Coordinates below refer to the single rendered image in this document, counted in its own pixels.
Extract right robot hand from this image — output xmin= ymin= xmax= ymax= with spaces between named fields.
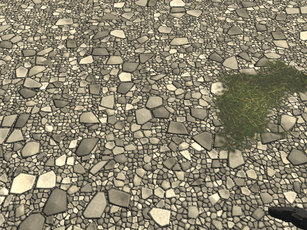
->
xmin=268 ymin=206 xmax=307 ymax=230

